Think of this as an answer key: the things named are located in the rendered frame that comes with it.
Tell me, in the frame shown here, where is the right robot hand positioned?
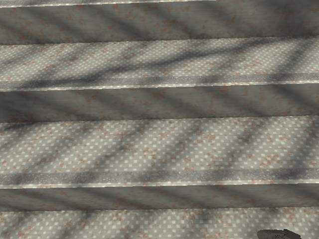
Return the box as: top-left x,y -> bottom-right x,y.
257,229 -> 302,239

